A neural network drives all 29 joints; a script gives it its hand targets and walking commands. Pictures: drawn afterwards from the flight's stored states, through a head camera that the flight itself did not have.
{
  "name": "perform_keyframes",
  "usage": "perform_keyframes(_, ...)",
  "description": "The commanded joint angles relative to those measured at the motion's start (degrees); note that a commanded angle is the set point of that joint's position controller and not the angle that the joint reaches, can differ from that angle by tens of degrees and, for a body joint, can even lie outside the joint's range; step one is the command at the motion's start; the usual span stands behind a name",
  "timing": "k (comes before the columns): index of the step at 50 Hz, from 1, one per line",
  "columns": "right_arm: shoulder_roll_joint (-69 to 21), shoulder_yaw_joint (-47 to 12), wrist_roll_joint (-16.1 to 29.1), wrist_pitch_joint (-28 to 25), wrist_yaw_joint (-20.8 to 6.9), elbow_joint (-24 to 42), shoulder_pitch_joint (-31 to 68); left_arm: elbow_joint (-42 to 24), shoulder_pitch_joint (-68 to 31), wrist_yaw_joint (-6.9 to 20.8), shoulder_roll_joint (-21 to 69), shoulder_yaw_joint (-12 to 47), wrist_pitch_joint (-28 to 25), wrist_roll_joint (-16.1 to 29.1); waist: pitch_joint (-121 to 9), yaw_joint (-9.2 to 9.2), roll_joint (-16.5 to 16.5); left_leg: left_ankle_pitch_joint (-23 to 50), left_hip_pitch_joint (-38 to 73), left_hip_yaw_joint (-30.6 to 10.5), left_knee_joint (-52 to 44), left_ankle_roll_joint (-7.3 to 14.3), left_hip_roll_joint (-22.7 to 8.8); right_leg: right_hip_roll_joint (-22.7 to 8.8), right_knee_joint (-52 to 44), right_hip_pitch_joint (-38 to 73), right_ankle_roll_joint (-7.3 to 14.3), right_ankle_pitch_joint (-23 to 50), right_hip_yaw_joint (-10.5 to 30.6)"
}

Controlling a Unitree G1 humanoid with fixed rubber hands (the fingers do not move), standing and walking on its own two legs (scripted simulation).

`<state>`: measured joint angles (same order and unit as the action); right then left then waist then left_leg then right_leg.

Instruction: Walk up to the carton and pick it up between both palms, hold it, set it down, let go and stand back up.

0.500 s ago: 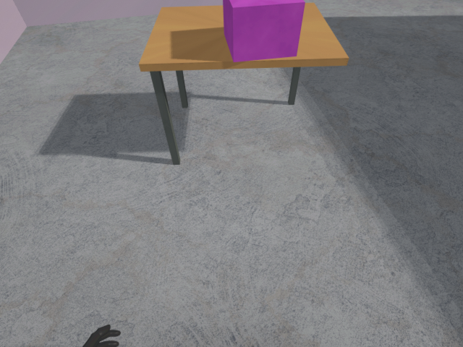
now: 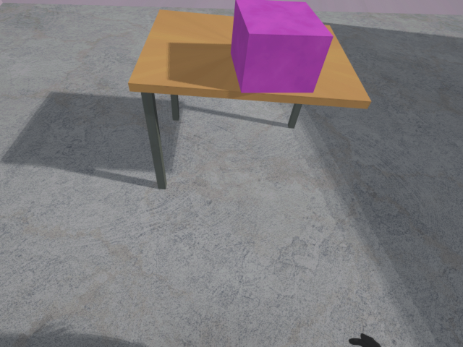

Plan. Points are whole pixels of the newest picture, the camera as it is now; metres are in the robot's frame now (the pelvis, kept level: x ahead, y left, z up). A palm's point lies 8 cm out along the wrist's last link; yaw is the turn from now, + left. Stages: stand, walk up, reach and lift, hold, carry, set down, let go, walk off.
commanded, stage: walk up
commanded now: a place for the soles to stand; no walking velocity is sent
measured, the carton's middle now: (274, 46) +1.12 -0.13 +0.00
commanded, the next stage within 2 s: none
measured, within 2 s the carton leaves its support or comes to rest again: neither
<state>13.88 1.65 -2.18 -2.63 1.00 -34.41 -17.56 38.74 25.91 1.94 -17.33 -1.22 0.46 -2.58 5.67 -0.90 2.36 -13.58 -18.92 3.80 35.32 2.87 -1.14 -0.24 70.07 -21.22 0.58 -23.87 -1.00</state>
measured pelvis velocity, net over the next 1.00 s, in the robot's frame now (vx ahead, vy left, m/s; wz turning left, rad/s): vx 0.40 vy -0.07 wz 0.02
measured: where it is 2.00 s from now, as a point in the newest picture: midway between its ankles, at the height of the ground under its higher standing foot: (254, 255)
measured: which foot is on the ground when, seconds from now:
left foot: down 0.00-0.36, up 0.38-0.76, down 0.78-1.00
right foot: up 0.00-0.34, down 0.36-0.78, up 0.80-1.00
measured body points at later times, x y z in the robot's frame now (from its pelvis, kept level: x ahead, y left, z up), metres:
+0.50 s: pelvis +0.21 -0.08 +0.00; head +0.23 -0.09 +0.45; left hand +0.32 +0.19 -0.09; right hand +0.26 -0.35 -0.12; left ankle +0.16 +0.06 -0.64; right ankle +0.27 -0.18 -0.73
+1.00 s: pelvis +0.40 -0.07 +0.01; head +0.42 -0.04 +0.46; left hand +0.47 +0.20 -0.12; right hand +0.45 -0.35 -0.08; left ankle +0.41 +0.05 -0.73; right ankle +0.45 -0.22 -0.66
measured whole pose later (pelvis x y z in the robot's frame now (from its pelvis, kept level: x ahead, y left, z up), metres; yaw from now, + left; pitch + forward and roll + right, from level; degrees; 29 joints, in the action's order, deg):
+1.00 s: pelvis +0.40 -0.07 +0.01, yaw +1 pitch -3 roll -1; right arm 15.0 1.9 -2.5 -3.0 1.2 -37.0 -24.9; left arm 37.6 21.5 3.4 -18.6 -2.3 0.9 -2.6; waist 4.6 1.6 3.8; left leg -14.8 -11.6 1.8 29.1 1.0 -2.4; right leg -3.8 59.8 -29.4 -1.5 -19.6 -1.0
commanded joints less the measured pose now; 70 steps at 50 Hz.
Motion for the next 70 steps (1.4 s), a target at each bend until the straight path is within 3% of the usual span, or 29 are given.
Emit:
perform_keyframes(1,9.7,2.9,-0.1,-2.1,0.2,0.9,-4.4,-4.6,3.1,1.3,-3.4,-2.1,-1.2,0.1,-1.6,0.88,-8.8,3.7,6.0,-15.3,-19.9,9.2,-12.3,-4.2,-3.5,-11.4,-1.6,6.3,2.8)
perform_keyframes(6,10.5,2.8,0.3,-3.4,-0.4,-2.1,-9.0,-7.1,-7.0,2.2,-1.3,-1.5,-1.3,-0.1,-0.8,3.20,-9.2,14.0,8.4,-10.0,-20.2,9.7,-10.8,-5.3,-20.0,-13.2,-2.6,13.3,-0.2)
perform_keyframes(12,12.9,3.6,-0.3,-2.4,-0.7,-1.7,-11.0,-8.5,-13.1,2.3,-2.0,-2.1,-2.0,0.0,-0.3,4.01,-8.6,8.2,9.2,-9.8,-18.6,8.2,-13.2,-5.2,-33.0,-4.9,-0.3,18.6,-0.8)
perform_keyframes(14,13.6,3.8,-0.7,-1.8,-0.7,-1.3,-10.6,-8.7,-11.7,1.8,-2.5,-2.7,-2.5,0.0,0.4,2.77,-7.6,7.1,8.0,-10.2,-16.0,7.8,-14.4,-4.8,-35.9,-0.4,0.8,16.0,-0.7)
perform_keyframes(16,12.2,2.9,-0.7,-1.2,-0.8,-0.8,-10.4,-6.6,-3.0,0.7,-5.1,-4.1,-3.3,-0.4,-3.1,-2.24,-2.6,9.6,3.0,-6.4,-2.8,5.6,-12.0,-2.8,-39.6,13.7,2.8,14.2,-1.2)
perform_keyframes(17,8.7,1.7,-0.9,-1.0,-1.1,-0.6,-13.7,-4.5,4.3,-0.1,-8.2,-5.1,-3.6,-1.1,-9.1,-4.97,4.9,5.2,-1.5,-2.5,13.5,3.0,-7.3,-5.1,-39.5,24.5,4.7,10.0,2.4)
perform_keyframes(18,4.9,0.3,-0.5,-0.7,-1.4,1.1,-18.0,-4.7,8.2,-0.9,-12.2,-6.0,-3.8,-1.6,-14.0,-5.66,14.7,-15.6,-12.7,-0.2,29.4,-0.5,-0.6,-18.1,-43.2,33.0,9.3,2.7,22.8)
perform_keyframes(19,8.1,1.6,0.0,0.3,-1.0,3.1,-16.4,-6.0,6.7,-1.8,-14.9,-6.5,-3.0,0.1,-13.3,-5.80,12.9,-21.2,-19.2,-3.9,37.0,-1.7,1.8,-25.1,-52.8,31.0,14.6,-5.1,39.0)
perform_keyframes(20,10.4,2.4,-0.5,1.0,-0.9,4.0,-11.7,-6.2,3.2,-2.3,-12.8,-5.8,-2.5,1.1,-8.2,-5.03,6.3,-16.4,-20.8,-7.1,41.3,-1.7,-0.6,-24.7,-55.0,24.9,14.9,-7.7,37.6)
perform_keyframes(21,9.8,2.5,-0.2,1.1,-1.2,4.1,-10.0,-6.1,0.4,-2.6,-10.8,-5.1,-2.4,1.4,-3.4,-3.85,3.6,-12.7,-21.6,-7.2,42.6,-1.9,-1.5,-22.6,-53.2,20.5,14.1,-0.5,29.6)
perform_keyframes(24,7.5,2.5,0.4,1.0,-2.2,2.8,-11.5,-5.4,-4.7,-2.0,-6.3,-3.3,-3.1,0.8,-0.7,-0.03,2.9,-7.4,-13.0,-7.1,31.6,-2.3,-4.2,-14.9,-53.7,6.9,12.0,8.8,13.7)
perform_keyframes(33,5.4,2.6,0.1,0.5,-2.8,4.9,-2.0,-1.4,-0.7,-0.6,-9.0,-3.5,-3.6,0.7,-0.8,-2.45,4.7,1.5,-4.9,-1.4,4.2,-2.6,-2.4,-12.4,-53.8,5.3,12.2,3.1,7.4)
perform_keyframes(37,7.2,4.0,-0.2,-0.7,-1.4,4.4,-7.3,-1.6,-1.2,0.0,-8.1,-2.5,-2.5,0.6,-0.9,1.51,-1.5,3.3,10.1,-1.2,-3.2,-0.1,0.2,-11.3,-44.4,-2.0,8.8,-2.2,5.7)
perform_keyframes(38,9.1,4.6,-0.5,-1.1,-0.7,3.6,-12.2,-2.1,-0.5,0.1,-6.2,-1.5,-2.4,0.5,-3.0,4.24,-5.8,-1.1,17.5,-5.6,-5.5,1.5,-1.7,-8.7,-34.0,-6.0,6.4,0.7,2.5)
perform_keyframes(39,12.7,5.2,-2.0,-1.4,0.0,2.7,-18.4,-3.0,2.5,0.3,-1.5,0.2,-2.5,0.2,-9.3,7.05,-15.7,-16.2,25.5,-25.3,-11.6,5.3,-15.4,-3.2,-14.1,-12.1,2.5,-2.9,-4.0)
perform_keyframes(40,17.1,6.5,-1.4,-0.4,0.8,3.3,-18.4,-4.5,4.2,0.1,-4.6,-1.2,-1.4,0.2,-5.3,6.34,-15.9,-25.1,23.6,-45.9,-20.2,12.0,-25.4,1.4,-5.7,-19.8,-0.1,-12.3,-3.3)
perform_keyframes(41,15.7,6.1,-0.1,0.1,1.2,2.2,-16.9,-4.9,-0.4,-0.3,-8.9,-2.4,-0.1,-1.1,-2.0,6.29,-8.8,-30.3,17.1,-47.3,-21.3,15.0,-26.4,-2.8,-0.3,-20.9,-0.1,-10.1,1.1)
perform_keyframes(43,12.9,4.5,0.0,-0.1,1.3,2.6,-12.3,-5.5,-2.4,0.1,-8.0,-2.7,0.3,-0.4,3.4,5.00,-6.3,-18.0,12.2,-32.7,-20.5,12.0,-20.1,-4.2,0.3,-21.3,-0.5,-2.1,3.2)
perform_keyframes(46,11.1,3.3,-0.4,-1.1,0.8,2.0,-7.0,-3.9,2.0,1.2,-5.0,-2.3,-0.4,0.1,0.5,1.77,-9.9,-2.2,7.8,-18.0,-19.7,9.2,-13.2,-4.8,-6.4,-13.2,-1.8,4.2,2.3)
perform_keyframes(50,11.4,3.2,0.0,-2.3,0.2,-0.1,-8.5,-5.7,-4.5,2.1,-2.4,-1.5,-0.6,0.2,0.2,2.59,-11.3,9.3,7.4,-11.6,-18.7,10.5,-12.1,-5.7,-18.2,-11.5,-2.8,8.4,-0.3)
perform_keyframes(55,13.9,3.9,-0.1,-2.1,-0.3,-0.7,-9.9,-6.9,-9.5,2.3,-1.9,-2.2,-1.5,-0.1,-1.7,3.59,-11.0,7.3,6.1,-9.8,-15.7,8.7,-12.8,-4.7,-31.0,-2.6,-0.6,14.5,-2.1)
perform_keyframes(57,14.4,4.0,-0.4,-1.5,-0.4,-0.6,-9.2,-6.6,-7.7,2.0,-2.8,-3.1,-2.0,-0.2,-1.8,1.78,-9.4,4.1,3.4,-10.6,-13.4,8.0,-14.3,-4.2,-34.7,4.0,0.5,14.9,-2.2)
perform_keyframes(59,12.1,2.9,-0.6,-0.9,-0.5,-0.3,-9.8,-4.3,0.4,1.0,-5.9,-4.5,-2.7,-0.3,-4.3,-2.77,-2.8,2.4,-1.9,-7.4,-1.2,5.3,-11.0,-2.1,-38.0,17.0,1.8,13.1,-2.7)
perform_keyframes(60,7.9,1.3,-0.7,-0.6,-0.6,-0.1,-13.5,-2.8,6.1,0.3,-8.9,-5.5,-3.0,-0.7,-8.5,-4.93,6.2,-0.8,-5.5,-2.5,14.6,2.8,-5.9,-5.9,-41.0,24.6,3.6,7.9,3.0)
perform_keyframes(61,3.5,-0.5,-1.1,-0.2,-1.1,1.9,-15.6,-3.6,7.8,-0.3,-12.4,-5.2,-3.4,-1.5,-10.2,-4.73,16.8,-20.6,-15.2,-1.6,29.6,-0.6,-0.2,-19.3,-45.1,28.8,7.0,4.6,22.9)
perform_keyframes(62,7.9,1.5,0.0,1.1,-0.3,3.2,-14.9,-4.3,6.3,-1.4,-15.5,-6.5,-2.4,0.9,-10.0,-5.42,13.9,-21.4,-20.1,-3.8,35.9,-1.7,1.0,-25.5,-54.4,25.7,13.1,-6.6,37.0)
perform_keyframes(63,10.6,2.2,-0.4,1.9,-0.1,3.4,-10.5,-4.6,3.1,-1.9,-13.7,-5.7,-1.9,2.0,-4.9,-5.11,7.9,-17.6,-20.4,-7.6,39.1,-1.6,-1.3,-24.6,-56.7,19.1,12.9,-10.0,34.7)
perform_keyframes(66,8.9,2.4,0.9,1.6,-1.3,1.5,-12.0,-4.6,-3.5,-2.0,-7.9,-3.7,-2.0,0.7,0.2,-0.27,2.9,-8.4,-15.0,-7.5,32.2,-2.0,-4.1,-15.5,-53.9,8.3,9.8,5.1,15.2)
perform_keyframes(70,6.9,2.1,-0.1,1.5,-2.1,1.2,-11.4,-2.9,-3.0,-1.7,-6.5,-2.9,-3.3,0.8,-0.6,0.10,4.3,-4.7,-11.8,-4.5,24.0,-3.6,-3.1,-13.4,-54.9,6.7,11.7,9.0,10.6)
